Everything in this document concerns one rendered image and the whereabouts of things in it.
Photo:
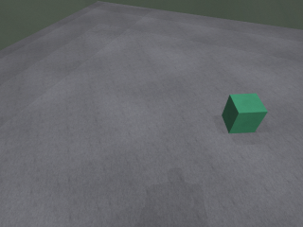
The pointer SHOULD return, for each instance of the carton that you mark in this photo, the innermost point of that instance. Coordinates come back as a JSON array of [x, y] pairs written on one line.
[[243, 113]]

